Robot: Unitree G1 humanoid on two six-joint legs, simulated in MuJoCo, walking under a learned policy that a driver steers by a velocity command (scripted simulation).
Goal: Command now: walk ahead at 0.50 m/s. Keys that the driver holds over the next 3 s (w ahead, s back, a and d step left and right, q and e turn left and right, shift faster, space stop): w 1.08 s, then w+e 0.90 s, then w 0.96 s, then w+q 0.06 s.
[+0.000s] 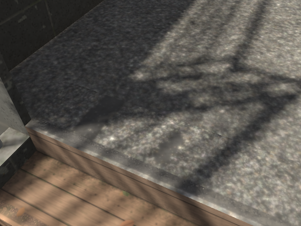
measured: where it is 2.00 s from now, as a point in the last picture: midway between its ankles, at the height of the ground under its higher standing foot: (175, 70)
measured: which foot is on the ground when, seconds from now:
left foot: up 0.00-0.26, down 0.28-0.82, up 0.84-1.00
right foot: down 0.00-0.28, up 0.30-0.78, down 0.80-1.00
